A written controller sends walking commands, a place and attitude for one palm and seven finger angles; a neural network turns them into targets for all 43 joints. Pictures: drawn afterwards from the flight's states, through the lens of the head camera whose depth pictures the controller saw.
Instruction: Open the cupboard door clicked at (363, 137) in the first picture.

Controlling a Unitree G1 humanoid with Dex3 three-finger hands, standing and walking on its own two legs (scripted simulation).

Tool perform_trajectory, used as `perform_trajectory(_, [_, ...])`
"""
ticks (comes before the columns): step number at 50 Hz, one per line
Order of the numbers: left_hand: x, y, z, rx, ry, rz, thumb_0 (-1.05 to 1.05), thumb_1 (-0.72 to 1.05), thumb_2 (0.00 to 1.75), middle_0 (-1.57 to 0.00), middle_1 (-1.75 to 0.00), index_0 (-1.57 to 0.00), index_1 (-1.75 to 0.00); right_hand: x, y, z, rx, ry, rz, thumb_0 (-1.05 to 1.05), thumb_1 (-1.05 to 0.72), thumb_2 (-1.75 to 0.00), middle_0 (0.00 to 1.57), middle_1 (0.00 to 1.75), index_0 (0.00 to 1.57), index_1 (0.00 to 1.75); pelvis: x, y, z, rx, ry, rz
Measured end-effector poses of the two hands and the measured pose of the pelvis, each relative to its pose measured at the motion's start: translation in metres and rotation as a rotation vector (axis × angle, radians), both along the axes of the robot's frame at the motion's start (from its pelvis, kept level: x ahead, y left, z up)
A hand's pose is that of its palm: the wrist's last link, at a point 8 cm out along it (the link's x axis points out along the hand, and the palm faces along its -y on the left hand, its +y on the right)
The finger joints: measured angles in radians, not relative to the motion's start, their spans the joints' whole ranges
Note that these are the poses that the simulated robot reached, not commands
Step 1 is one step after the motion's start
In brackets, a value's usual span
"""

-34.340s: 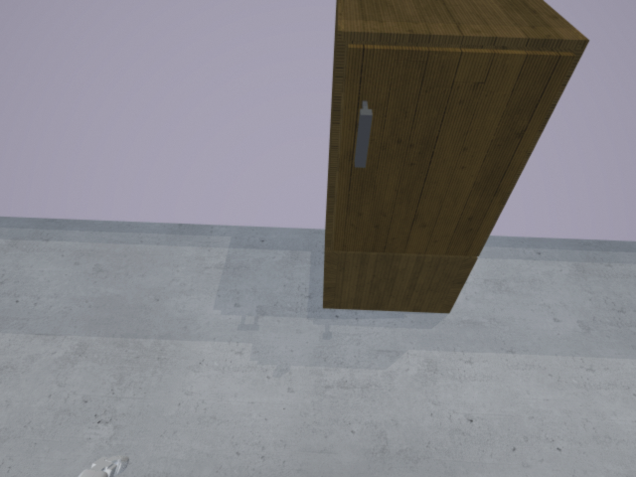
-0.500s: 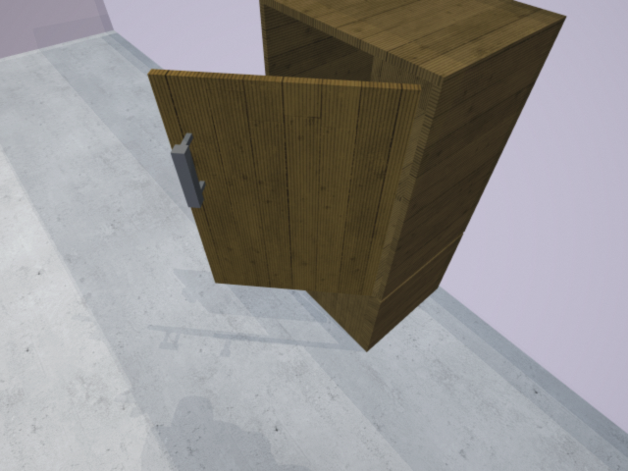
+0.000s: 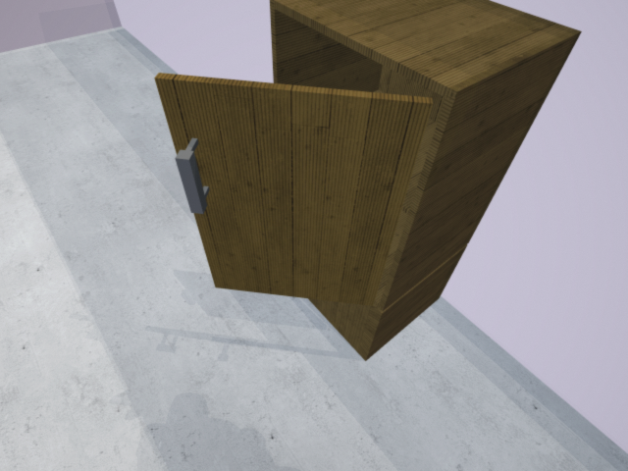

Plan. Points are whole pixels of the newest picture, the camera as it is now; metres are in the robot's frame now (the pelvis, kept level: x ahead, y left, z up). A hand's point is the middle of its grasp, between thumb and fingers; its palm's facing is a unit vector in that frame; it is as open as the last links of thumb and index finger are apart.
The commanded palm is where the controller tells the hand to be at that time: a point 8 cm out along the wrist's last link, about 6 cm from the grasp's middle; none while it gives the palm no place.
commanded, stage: come to a stop and stand still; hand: left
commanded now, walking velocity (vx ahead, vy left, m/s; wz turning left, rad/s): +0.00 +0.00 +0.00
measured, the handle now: (196, 176) +0.59 +0.26 +0.01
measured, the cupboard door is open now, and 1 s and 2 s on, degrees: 44 44 44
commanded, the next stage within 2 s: look again from close up in 0.12 s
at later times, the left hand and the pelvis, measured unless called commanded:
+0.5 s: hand out of the picture +0.02 +0.23 -0.18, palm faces +0.00 -0.97 -0.24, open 7.4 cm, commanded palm none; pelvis -0.01 +0.04 -0.01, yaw -1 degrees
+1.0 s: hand out of the picture -0.04 +0.23 -0.19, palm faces +0.00 -0.98 -0.20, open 7.4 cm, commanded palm none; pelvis -0.02 +0.04 -0.01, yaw -1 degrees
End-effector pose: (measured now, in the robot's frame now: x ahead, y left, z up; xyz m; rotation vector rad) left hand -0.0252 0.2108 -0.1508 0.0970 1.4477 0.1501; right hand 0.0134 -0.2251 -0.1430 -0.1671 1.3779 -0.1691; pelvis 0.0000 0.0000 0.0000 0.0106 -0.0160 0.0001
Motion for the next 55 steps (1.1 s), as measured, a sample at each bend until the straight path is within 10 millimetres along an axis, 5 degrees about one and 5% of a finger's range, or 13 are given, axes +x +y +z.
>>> perform_trajectory(14, [0.025, 0.024, 0.001, 0.037, -0.053, -0.055, 0.0, 0.91, 0.9, -0.2, -0.29, -0.19, -0.3, -0.009, 0.014, -0.002, 0.006, 0.012, -0.015, 0.01, -0.91, -0.89, 0.2, 0.3, 0.2, 0.3, 0.002, 0.016, -0.003, -0.021, 0.019, -0.014])
perform_trajectory(25, [0.037, 0.065, 0.001, 0.086, -0.132, -0.076, 0.0, 0.91, 0.9, -0.2, -0.29, -0.2, -0.3, -0.007, 0.037, -0.012, 0.011, -0.068, 0.003, 0.01, -0.93, -0.89, 0.2, 0.3, 0.2, 0.3, -0.014, 0.042, -0.012, -0.019, 0.001, -0.01])
perform_trajectory(44, [-0.01, 0.073, 0.006, 0.08, -0.049, -0.071, 0.01, 0.91, 0.9, -0.2, -0.29, -0.2, -0.3, -0.005, 0.026, 0.001, -0.004, -0.098, 0.039, 0.0, -0.91, -0.89, 0.21, 0.3, 0.2, 0.3, -0.029, 0.04, -0.006, -0.005, 0.012, -0.018])
perform_trajectory(55, [-0.014, 0.069, -0.014, 0.017, 0.023, -0.03, 0.01, 0.9, 0.9, -0.2, -0.29, -0.2, -0.3, 0.006, 0.032, -0.001, -0.03, -0.053, 0.041, 0.0, -0.91, -0.9, 0.2, 0.3, 0.2, 0.3, 0.004, 0.051, -0.015, 0.003, 0.011, -0.02])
